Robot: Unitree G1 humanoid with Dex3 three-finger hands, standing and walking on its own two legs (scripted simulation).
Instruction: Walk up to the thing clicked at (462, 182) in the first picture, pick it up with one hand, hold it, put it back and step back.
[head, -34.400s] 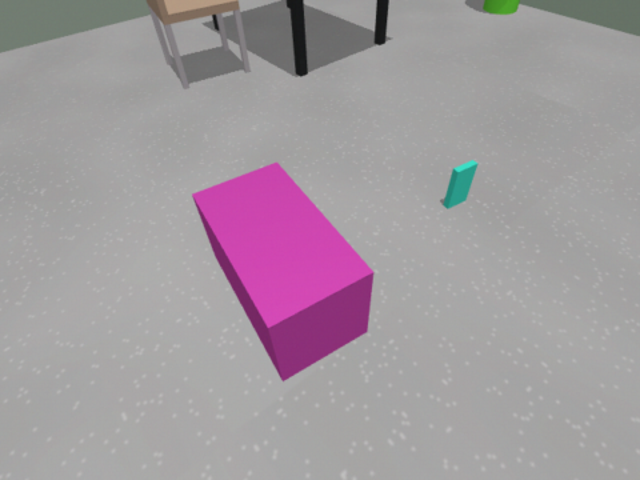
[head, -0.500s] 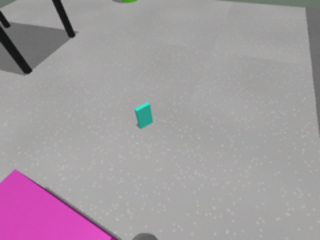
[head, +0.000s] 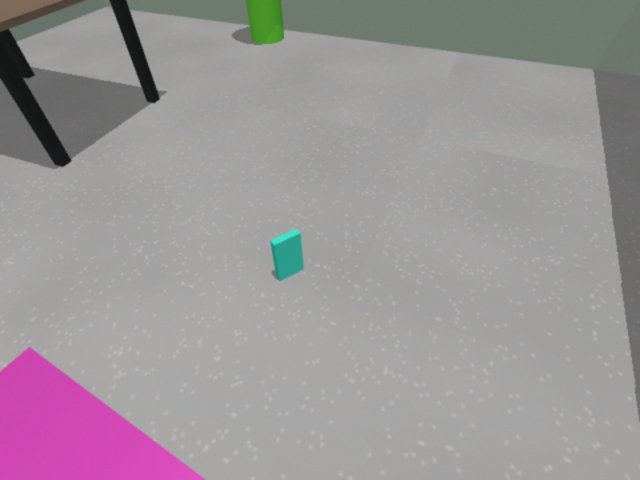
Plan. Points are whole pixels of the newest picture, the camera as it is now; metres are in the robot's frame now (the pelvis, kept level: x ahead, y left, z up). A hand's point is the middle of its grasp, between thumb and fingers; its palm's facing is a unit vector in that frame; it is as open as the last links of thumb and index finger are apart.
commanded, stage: step back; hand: left
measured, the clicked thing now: (287, 255) +1.04 +0.19 -0.66
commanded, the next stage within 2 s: stand in 0.44 s
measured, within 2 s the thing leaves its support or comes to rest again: neither
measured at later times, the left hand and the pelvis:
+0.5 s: hand out of the picture +0.13 +0.26 -0.14, palm faces +0.01 -0.93 -0.35, open 7.4 cm; pelvis +0.03 +0.00 +0.01, yaw +0 degrees
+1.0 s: hand out of the picture +0.08 +0.24 -0.14, palm faces -0.02 -0.94 -0.35, open 7.4 cm; pelvis +0.00 -0.02 +0.02, yaw +0 degrees
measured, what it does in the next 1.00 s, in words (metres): stands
